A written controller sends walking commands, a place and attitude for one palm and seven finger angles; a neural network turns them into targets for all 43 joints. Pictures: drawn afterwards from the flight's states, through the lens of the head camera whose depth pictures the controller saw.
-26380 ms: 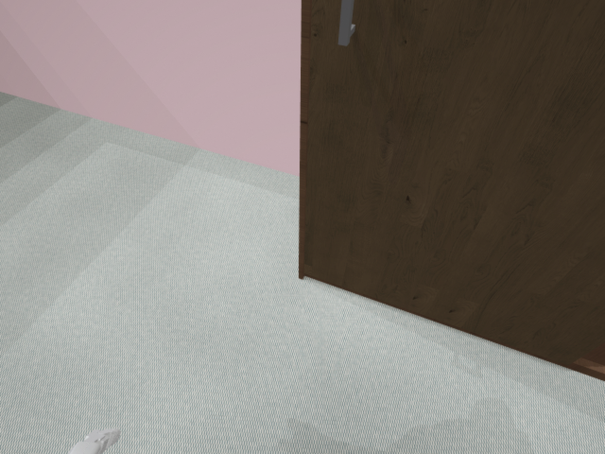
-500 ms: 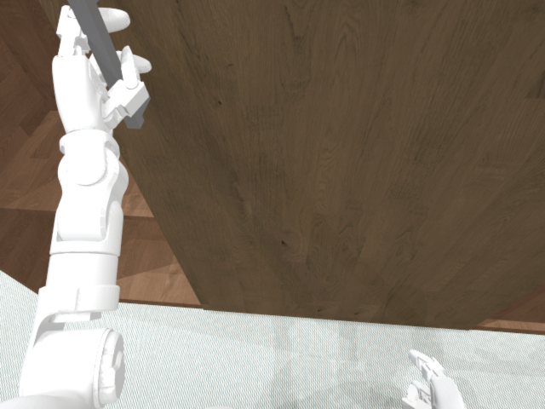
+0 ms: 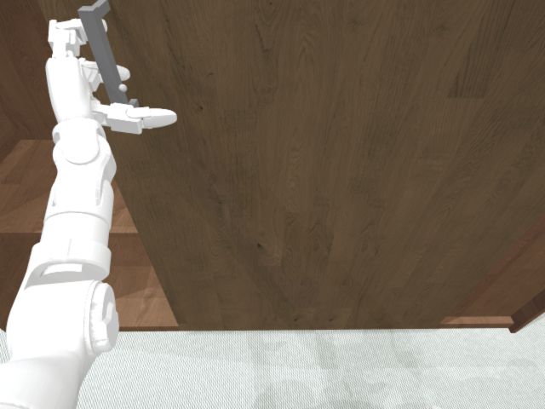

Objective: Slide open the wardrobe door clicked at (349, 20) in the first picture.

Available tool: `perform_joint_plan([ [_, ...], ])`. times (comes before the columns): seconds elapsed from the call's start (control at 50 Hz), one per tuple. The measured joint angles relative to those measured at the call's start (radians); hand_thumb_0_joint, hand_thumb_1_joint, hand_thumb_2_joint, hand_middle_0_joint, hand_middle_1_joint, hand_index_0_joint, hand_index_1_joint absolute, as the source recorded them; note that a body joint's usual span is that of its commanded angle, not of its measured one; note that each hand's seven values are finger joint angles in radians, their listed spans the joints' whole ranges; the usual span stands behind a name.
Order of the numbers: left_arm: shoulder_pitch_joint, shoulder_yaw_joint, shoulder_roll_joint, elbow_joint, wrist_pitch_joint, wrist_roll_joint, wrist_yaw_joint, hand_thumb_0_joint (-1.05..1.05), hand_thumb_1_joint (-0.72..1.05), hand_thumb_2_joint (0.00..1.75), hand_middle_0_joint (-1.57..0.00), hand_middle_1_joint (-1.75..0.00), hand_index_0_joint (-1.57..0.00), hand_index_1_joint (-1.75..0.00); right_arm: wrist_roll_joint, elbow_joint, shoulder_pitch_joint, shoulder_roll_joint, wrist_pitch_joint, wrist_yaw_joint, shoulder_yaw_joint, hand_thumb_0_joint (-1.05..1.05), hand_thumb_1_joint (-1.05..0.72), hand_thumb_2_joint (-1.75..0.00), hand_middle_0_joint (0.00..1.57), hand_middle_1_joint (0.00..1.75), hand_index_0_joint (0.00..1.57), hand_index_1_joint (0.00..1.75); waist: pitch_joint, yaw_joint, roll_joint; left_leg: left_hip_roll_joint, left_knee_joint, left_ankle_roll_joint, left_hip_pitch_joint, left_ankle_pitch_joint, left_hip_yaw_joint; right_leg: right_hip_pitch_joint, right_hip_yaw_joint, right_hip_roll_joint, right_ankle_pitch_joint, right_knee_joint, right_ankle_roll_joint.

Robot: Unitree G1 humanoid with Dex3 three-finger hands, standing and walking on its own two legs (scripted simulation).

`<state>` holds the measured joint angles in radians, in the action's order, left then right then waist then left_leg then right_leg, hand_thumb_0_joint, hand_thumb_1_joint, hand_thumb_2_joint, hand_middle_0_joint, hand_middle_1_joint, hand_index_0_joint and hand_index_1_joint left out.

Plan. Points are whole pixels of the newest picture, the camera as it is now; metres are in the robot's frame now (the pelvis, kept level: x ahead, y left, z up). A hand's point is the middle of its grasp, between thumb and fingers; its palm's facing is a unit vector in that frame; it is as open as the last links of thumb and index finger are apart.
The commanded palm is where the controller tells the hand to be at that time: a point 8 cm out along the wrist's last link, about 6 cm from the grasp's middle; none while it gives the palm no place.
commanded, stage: loosen the grip on the handle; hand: left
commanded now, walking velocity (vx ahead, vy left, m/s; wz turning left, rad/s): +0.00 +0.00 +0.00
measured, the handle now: (114, 68) +0.50 +0.24 +0.27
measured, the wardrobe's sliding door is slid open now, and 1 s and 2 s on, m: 0.59 0.59 0.59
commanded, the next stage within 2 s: slip the hand off the handle in 0.18 s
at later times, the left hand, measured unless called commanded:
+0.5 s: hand (113, 84) +0.45 +0.23 +0.27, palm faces +0.30 -0.95 -0.06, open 14.6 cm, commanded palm +0.42 +0.29 +0.25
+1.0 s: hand (54, 89) +0.45 +0.30 +0.26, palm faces +0.38 -0.92 -0.06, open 14.7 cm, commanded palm +0.40 +0.33 +0.25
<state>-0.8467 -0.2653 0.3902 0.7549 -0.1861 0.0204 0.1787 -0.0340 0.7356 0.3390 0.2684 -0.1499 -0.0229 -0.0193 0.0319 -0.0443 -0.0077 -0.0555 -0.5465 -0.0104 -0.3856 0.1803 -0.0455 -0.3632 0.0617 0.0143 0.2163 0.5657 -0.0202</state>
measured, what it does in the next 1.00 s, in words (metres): shifts its weight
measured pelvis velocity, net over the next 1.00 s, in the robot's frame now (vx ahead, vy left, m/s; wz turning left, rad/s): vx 0.07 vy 0.01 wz -0.05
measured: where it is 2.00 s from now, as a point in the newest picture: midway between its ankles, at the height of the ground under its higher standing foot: outside the picture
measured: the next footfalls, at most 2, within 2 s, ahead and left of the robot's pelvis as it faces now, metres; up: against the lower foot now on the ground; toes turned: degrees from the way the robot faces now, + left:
none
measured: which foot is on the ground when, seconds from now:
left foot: down 0.00-1.00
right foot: down 0.00-1.00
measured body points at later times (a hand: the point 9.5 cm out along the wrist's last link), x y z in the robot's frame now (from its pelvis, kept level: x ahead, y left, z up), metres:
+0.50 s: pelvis +0.03 +0.02 +0.00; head +0.03 +0.02 +0.45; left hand +0.43 +0.28 +0.27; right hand +0.14 -0.24 -0.09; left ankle +0.07 +0.13 -0.73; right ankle +0.05 -0.11 -0.73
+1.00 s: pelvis +0.07 +0.01 +0.01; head +0.08 +0.01 +0.46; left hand +0.42 +0.35 +0.26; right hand +0.19 -0.25 -0.10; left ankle +0.07 +0.13 -0.73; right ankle +0.05 -0.11 -0.73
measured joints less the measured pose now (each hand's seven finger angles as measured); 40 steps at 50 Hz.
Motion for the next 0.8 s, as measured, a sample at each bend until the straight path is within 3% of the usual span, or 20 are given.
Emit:
perform_joint_plan([
  [0.14, 0.039, -0.040, 0.057, -0.007, -0.050, -0.037, -0.039, 0.00, -0.50, 0.22, -0.35, -1.25, -0.17, -1.16, 0.000, 0.049, 0.050, 0.002, -0.018, -0.026, 0.010, 0.01, -0.90, -0.90, 0.20, 0.30, 0.20, 0.30, -0.006, -0.007, -0.004, 0.026, -0.016, 0.007, -0.001, 0.039, 0.025, -0.017, -0.056, -0.024, -0.008, -0.003, 0.004],
  [0.3, 0.109, -0.050, 0.029, -0.123, -0.034, -0.045, -0.019, -0.01, -0.55, 0.20, -0.29, -1.19, -0.19, -1.14, 0.015, 0.041, 0.035, -0.014, -0.053, -0.039, 0.028, 0.01, -0.90, -0.90, 0.20, 0.30, 0.20, 0.30, -0.004, -0.005, 0.000, 0.039, -0.021, 0.012, 0.011, 0.035, 0.030, -0.006, -0.073, -0.024, -0.009, -0.004, 0.015],
  [0.4, 0.153, -0.047, 0.021, -0.187, -0.031, -0.055, -0.047, -0.01, -0.55, 0.20, -0.33, -1.21, -0.22, -1.14, 0.017, 0.020, -0.018, -0.025, -0.055, -0.052, 0.044, 0.01, -0.90, -0.90, 0.20, 0.30, 0.20, 0.30, -0.003, 0.009, 0.006, 0.044, -0.016, 0.015, 0.029, 0.040, 0.029, 0.014, -0.076, -0.021, 0.003, -0.012, 0.022],
  [0.5, 0.190, -0.044, 0.012, -0.260, 0.000, -0.083, -0.091, -0.01, -0.55, 0.20, -0.39, -1.24, -0.28, -1.17, 0.016, -0.014, -0.068, -0.031, -0.046, -0.064, 0.054, 0.01, -0.90, -0.90, 0.20, 0.30, 0.20, 0.30, 0.005, 0.032, 0.007, 0.049, 0.002, 0.017, 0.052, 0.052, 0.030, 0.039, -0.075, -0.015, 0.014, -0.032, 0.026],
  [0.62, 0.252, -0.081, 0.002, -0.359, 0.083, -0.115, -0.103, -0.01, -0.55, 0.20, -0.42, -1.24, -0.28, -1.17, 0.014, -0.056, -0.109, -0.035, -0.020, -0.064, 0.057, 0.01, -0.90, -0.90, 0.21, 0.30, 0.20, 0.30, 0.021, 0.055, 0.012, 0.050, 0.021, 0.017, 0.079, 0.067, 0.030, 0.067, -0.074, -0.014, 0.029, -0.052, 0.026],
  [0.72, 0.291, -0.121, 0.024, -0.398, 0.132, -0.111, -0.109, -0.01, -0.55, 0.20, -0.39, -1.22, -0.27, -1.16, 0.011, -0.075, -0.118, -0.036, 0.008, -0.062, 0.056, 0.01, -0.90, -0.90, 0.21, 0.30, 0.20, 0.30, 0.025, 0.070, 0.014, 0.049, 0.022, 0.014, 0.089, 0.081, 0.039, 0.081, -0.065, -0.015, 0.045, -0.056, 0.023],
  [0.8, 0.307, -0.155, 0.049, -0.400, 0.134, -0.119, -0.143, -0.01, -0.55, 0.20, -0.33, -1.19, -0.26, -1.16, 0.007, -0.072, -0.107, -0.032, 0.024, -0.065, 0.054, 0.01, -0.90, -0.90, 0.21, 0.30, 0.20, 0.30, 0.026, 0.079, 0.016, 0.048, 0.015, 0.011, 0.089, 0.092, 0.049, 0.088, -0.055, -0.016, 0.056, -0.055, 0.020],
])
